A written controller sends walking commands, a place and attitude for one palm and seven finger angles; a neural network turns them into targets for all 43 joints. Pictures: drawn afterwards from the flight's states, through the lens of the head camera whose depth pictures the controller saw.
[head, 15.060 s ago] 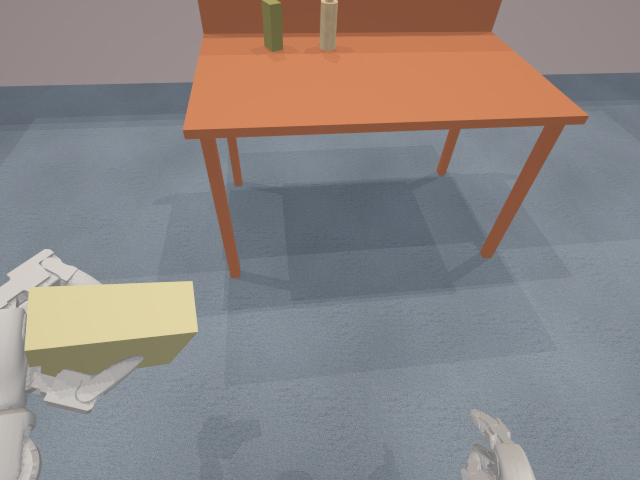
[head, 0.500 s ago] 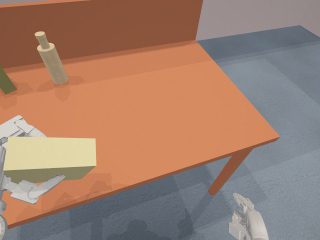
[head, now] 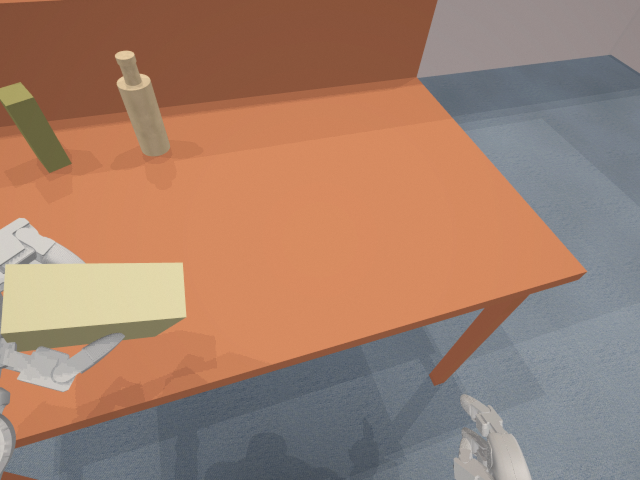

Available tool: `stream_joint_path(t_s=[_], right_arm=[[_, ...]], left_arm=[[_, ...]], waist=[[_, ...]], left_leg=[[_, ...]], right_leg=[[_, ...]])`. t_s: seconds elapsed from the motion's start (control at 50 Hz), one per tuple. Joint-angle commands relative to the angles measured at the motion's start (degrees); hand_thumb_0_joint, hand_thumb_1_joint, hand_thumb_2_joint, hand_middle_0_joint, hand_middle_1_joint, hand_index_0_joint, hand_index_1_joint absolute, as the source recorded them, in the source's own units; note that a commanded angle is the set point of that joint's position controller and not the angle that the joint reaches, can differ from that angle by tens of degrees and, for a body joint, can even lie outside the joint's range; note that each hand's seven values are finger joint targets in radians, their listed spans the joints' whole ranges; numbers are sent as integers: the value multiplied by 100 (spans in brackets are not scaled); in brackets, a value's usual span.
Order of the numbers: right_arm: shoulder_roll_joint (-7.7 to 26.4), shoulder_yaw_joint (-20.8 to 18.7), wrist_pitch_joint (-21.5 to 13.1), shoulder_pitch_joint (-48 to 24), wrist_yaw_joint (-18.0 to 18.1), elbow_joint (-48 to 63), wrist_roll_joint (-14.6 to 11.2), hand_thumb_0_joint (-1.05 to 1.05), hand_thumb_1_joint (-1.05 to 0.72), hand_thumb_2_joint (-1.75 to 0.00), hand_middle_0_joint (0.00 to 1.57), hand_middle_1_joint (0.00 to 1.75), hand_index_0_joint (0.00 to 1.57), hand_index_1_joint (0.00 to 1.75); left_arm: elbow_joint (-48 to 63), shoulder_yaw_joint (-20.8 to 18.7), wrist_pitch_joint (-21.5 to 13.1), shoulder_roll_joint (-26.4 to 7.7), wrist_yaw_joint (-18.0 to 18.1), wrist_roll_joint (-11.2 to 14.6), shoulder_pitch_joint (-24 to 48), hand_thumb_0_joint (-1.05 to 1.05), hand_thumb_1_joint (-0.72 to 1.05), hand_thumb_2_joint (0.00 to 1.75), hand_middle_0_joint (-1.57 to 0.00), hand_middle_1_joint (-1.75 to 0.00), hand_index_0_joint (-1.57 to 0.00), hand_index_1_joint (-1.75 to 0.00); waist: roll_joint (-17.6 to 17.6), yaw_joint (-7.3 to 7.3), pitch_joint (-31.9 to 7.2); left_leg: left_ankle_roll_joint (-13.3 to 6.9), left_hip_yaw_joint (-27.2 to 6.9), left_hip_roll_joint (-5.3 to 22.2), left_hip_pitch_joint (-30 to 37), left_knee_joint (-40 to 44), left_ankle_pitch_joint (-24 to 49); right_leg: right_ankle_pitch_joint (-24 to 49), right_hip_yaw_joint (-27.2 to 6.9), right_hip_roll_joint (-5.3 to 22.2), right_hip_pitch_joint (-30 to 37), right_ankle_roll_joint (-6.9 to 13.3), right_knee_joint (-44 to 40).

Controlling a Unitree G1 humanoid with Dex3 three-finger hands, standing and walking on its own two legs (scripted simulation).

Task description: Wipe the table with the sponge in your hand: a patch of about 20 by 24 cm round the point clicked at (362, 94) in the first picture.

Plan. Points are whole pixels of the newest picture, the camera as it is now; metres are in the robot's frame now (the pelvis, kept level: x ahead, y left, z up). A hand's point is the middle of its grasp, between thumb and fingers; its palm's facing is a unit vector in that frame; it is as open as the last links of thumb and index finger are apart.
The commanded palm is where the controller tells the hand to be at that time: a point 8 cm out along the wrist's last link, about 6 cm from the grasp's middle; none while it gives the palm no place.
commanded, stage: come to a stop and stand still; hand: left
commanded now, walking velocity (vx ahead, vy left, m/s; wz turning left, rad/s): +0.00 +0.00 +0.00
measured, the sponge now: (121, 306) +0.24 +0.22 +0.14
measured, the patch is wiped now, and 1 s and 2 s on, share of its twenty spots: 0.00 0.00 0.00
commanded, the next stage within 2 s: look again from close up in 0.38 s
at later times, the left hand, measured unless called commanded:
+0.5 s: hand (45, 312) +0.22 +0.27 +0.15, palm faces +0.37 -0.84 -0.39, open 9.5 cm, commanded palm +0.16 +0.30 +0.18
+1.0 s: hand (67, 313) +0.22 +0.26 +0.15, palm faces +0.35 -0.85 -0.39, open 9.5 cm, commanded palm +0.16 +0.28 +0.18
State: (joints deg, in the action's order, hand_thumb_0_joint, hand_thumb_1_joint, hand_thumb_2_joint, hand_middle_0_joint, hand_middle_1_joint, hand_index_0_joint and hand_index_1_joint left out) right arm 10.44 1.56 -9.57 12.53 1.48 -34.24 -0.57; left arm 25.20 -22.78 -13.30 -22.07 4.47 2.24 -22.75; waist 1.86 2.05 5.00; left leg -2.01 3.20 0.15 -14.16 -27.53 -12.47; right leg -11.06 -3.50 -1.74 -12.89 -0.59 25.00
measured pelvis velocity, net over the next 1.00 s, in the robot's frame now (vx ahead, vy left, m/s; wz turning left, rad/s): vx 0.00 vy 0.01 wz -0.01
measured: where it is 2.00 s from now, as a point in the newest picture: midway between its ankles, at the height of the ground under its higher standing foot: outside the picture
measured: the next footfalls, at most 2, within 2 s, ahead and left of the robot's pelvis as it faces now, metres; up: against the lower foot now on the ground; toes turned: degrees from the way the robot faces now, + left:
none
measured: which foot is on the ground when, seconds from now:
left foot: down 0.00-1.00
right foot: down 0.00-1.00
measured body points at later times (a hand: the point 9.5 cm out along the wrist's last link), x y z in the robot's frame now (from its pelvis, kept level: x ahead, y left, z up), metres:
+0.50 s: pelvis +0.00 +0.02 +0.00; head +0.03 +0.05 +0.45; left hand +0.19 +0.31 +0.18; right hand +0.19 -0.19 -0.06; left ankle +0.03 +0.09 -0.74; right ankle +0.03 -0.13 -0.74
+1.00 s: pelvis +0.00 +0.01 +0.00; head +0.03 +0.03 +0.45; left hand +0.19 +0.30 +0.17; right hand +0.19 -0.22 -0.07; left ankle +0.03 +0.09 -0.74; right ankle +0.03 -0.13 -0.74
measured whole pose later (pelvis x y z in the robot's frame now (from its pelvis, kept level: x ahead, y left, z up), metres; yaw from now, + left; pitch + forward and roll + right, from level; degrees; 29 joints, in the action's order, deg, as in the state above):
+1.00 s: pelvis +0.00 +0.01 +0.00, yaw +0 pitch -1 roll -1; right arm 10.9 0.8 -7.8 10.8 1.7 -33.0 -0.8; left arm 25.9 -20.4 -11.7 -21.6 4.3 2.1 -24.7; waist 2.0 2.0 3.4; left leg -2.4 3.7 -0.3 -13.7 -25.8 -11.7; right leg -10.2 -3.9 -1.3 -12.6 -1.1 23.4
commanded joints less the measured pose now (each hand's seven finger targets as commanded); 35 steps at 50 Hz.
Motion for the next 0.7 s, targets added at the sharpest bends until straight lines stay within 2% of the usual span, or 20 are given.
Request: stream_joint_path(t_s=[0.0, 0.02, 0.04, 0.12, 0.14, 0.22, 0.24, 0.28, 0.32, 0.34, 0.42, 0.44, 0.46, 0.48, 0.52, 0.54, 0.6, 0.62, 0.64, 0.68], right_arm=[[763, -352, -394, -537, 45, 944, -28, 0, -90, -90, 20, 30, 20, 30], [738, -323, -393, -637, 52, 916, -51, 0, -90, -90, 20, 30, 20, 30], [762, -318, -362, -556, 48, 903, -10, 0, -90, -90, 20, 30, 20, 30], [718, -314, -351, -642, 51, 961, -39, 0, -90, -90, 20, 30, 20, 30], [716, -288, -310, -560, 52, 959, 1, 0, -90, -90, 20, 30, 20, 30], [714, -308, -309, -605, 45, 997, -41, 0, -90, -90, 20, 30, 20, 30], [738, -302, -278, -536, 41, 972, -10, 0, -90, -90, 20, 30, 20, 30], [756, -337, -272, -519, 38, 996, -22, 0, -90, -90, 20, 30, 20, 30], [745, -318, -263, -613, 49, 1006, -52, 0, -90, -90, 20, 30, 20, 30], [768, -301, -235, -556, 48, 988, -17, 0, -90, -90, 20, 30, 20, 30], [781, -329, -243, -643, 75, 1002, -60, 0, -90, -90, 20, 30, 20, 30], [803, -318, -223, -591, 80, 981, -23, 0, -90, -90, 20, 30, 20, 30], [788, -352, -236, -595, 85, 1014, -40, 0, -90, -90, 20, 30, 20, 30], [800, -357, -241, -582, 86, 1015, -35, 0, -90, -90, 20, 30, 20, 30], [790, -346, -254, -671, 104, 1000, -54, 0, -90, -90, 20, 30, 20, 30], [802, -335, -231, -596, 106, 972, -21, 0, -90, -90, 20, 30, 20, 30], [813, -379, -247, -562, 105, 999, -34, 0, -90, -90, 20, 30, 20, 30], [813, -365, -255, -658, 115, 980, -57, 0, -90, -90, 20, 30, 20, 30], [805, -342, -232, -597, 112, 962, -24, 0, -90, -90, 20, 30, 20, 30], [819, -378, -237, -568, 112, 975, -38, 0, -90, -90, 20, 30, 20, 30]], left_arm=[[1323, -277, -336, -769, 121, -23, 599, 0, 10, 130, -120, -160, -120, -160], [1425, -338, -323, -833, 147, -51, 646, 0, 10, 130, -120, -160, -120, -160], [1381, -231, -344, -713, 132, -42, 648, 0, 10, 130, -120, -160, -120, -160], [1652, -554, -360, -1032, 177, -51, 608, 0, 10, 130, -120, -160, -120, -160], [1491, -423, -368, -843, 152, -8, 504, 0, 10, 130, -120, -160, -120, -160], [1655, -540, -369, -975, 156, 5, 471, 0, 10, 130, -120, -160, -120, -160], [1494, -375, -373, -786, 126, 28, 366, 0, 10, 130, -120, -160, -120, -160], [1534, -390, -364, -835, 123, 20, 388, 0, 10, 130, -120, -160, -120, -160], [1586, -447, -342, -903, 153, 6, 396, 0, 10, 130, -120, -160, -120, -160], [1380, -262, -343, -713, 119, 27, 344, 0, 10, 130, -120, -160, -120, -160], [1575, -419, -341, -922, 170, -13, 471, 0, 10, 130, -120, -160, -120, -160], [1435, -252, -358, -739, 144, 9, 443, 0, 10, 130, -120, -160, -120, -160], [1454, -347, -352, -848, 162, -2, 395, 0, 10, 130, -120, -160, -120, -160], [1549, -302, -370, -813, 155, -8, 424, 0, 10, 130, -120, -160, -120, -160], [1645, -501, -371, -1018, 201, -20, 415, 0, 10, 130, -120, -160, -120, -160], [1476, -339, -380, -804, 172, 13, 313, 0, 10, 130, -120, -160, -120, -160], [1514, -438, -375, -905, 178, 19, 251, 0, 10, 130, -120, -160, -120, -160], [1599, -549, -370, -1027, 205, 1, 259, 0, 10, 130, -120, -160, -120, -160], [1354, -356, -363, -788, 167, 41, 141, 0, 10, 130, -120, -160, -120, -160], [1364, -400, -340, -844, 166, 45, 129, 0, 10, 130, -120, -160, -120, -160]], waist=[[-540, -68, -1017], [-596, -80, -1003], [-653, -86, -1006], [-831, -68, -1124], [-759, -71, -1114], [-770, -88, -1179], [-775, -92, -1163], [-708, -93, -1208], [-759, -100, -1177], [-746, -98, -1103], [-681, -103, -1088], [-694, -100, -1045], [-713, -94, -1064], [-693, -96, -1115], [-731, -91, -1123], [-622, -89, -1113], [-549, -90, -1177], [-648, -92, -1157], [-549, -90, -1101], [-516, -98, -1121]], left_leg=[[-25, -647, 658, 257, 861, -293], [14, -644, 652, 352, 928, -244], [1, -683, 659, 225, 973, -269], [70, -661, 673, 377, 938, 130], [56, -698, 685, 245, 955, 129], [157, -628, 623, 437, 840, 600], [143, -626, 619, 381, 852, 606], [177, -634, 640, 451, 813, 728], [211, -616, 604, 462, 839, 708], [173, -614, 597, 327, 896, 497], [179, -648, 560, 306, 915, 241], [149, -636, 543, 208, 958, 113], [136, -661, 556, 205, 938, 41], [128, -664, 544, 243, 911, 39], [132, -633, 538, 277, 910, 10], [108, -643, 510, 220, 914, 13], [130, -673, 510, 296, 840, 237], [140, -636, 497, 307, 856, 219], [112, -613, 485, 258, 869, 147], [113, -620, 469, 294, 805, 220]], right_leg=[[346, -100, 307, 232, 131, -274], [358, -76, 285, 168, 134, -277], [342, 19, 256, 247, 118, -255], [598, 34, 288, 340, 135, -179], [578, 118, 274, 428, 117, -197], [850, 97, 312, 440, 134, -237], [822, 139, 283, 445, 122, -264], [902, 100, 319, 468, 129, -258], [898, 96, 318, 452, 128, -298], [779, 142, 299, 451, 106, -336], [747, 54, 329, 467, 123, -387], [668, 107, 302, 474, 104, -411], [673, 55, 337, 512, 119, -422], [698, 33, 347, 521, 131, -416], [692, 23, 350, 493, 125, -437], [693, 63, 325, 521, 116, -462], [827, -15, 368, 534, 142, -460], [808, -1, 364, 510, 132, -461], [754, 35, 348, 476, 120, -514], [852, -49, 382, 473, 139, -543]])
